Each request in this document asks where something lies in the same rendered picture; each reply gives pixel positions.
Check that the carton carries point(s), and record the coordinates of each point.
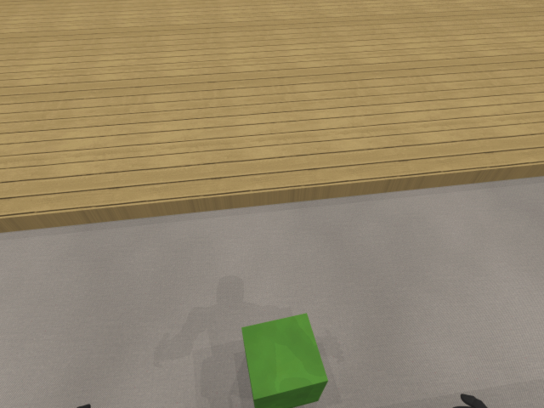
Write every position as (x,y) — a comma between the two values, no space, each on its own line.
(284,363)

